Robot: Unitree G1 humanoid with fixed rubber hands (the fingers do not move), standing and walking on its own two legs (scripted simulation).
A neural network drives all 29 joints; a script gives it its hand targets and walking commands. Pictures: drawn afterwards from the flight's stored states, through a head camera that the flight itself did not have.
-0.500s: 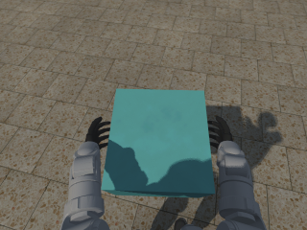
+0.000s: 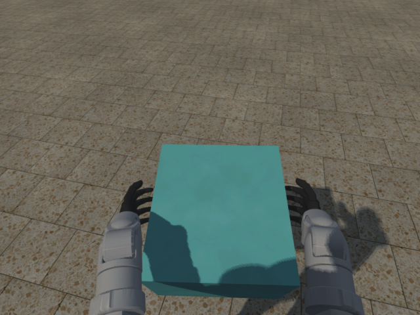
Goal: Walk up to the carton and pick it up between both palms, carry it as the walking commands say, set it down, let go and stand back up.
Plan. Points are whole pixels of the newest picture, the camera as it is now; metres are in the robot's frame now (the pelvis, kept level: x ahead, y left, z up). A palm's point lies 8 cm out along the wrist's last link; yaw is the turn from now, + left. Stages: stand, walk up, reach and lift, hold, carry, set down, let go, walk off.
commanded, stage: reach and lift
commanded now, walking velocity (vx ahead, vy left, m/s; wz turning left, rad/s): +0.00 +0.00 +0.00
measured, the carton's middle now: (218, 219) +0.33 -0.01 -0.04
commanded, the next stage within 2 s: hold in 0.98 s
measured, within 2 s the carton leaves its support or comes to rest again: neither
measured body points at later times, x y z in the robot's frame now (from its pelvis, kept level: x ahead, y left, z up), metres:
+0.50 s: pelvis +0.00 +0.00 +0.00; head -0.03 -0.01 +0.45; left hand +0.30 +0.17 +0.04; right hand +0.30 -0.18 +0.04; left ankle -0.01 +0.12 -0.75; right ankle +0.04 -0.13 -0.75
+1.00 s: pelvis +0.00 +0.00 +0.00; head -0.03 -0.01 +0.45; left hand +0.29 +0.17 +0.04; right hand +0.29 -0.19 +0.04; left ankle -0.01 +0.12 -0.75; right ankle +0.04 -0.13 -0.75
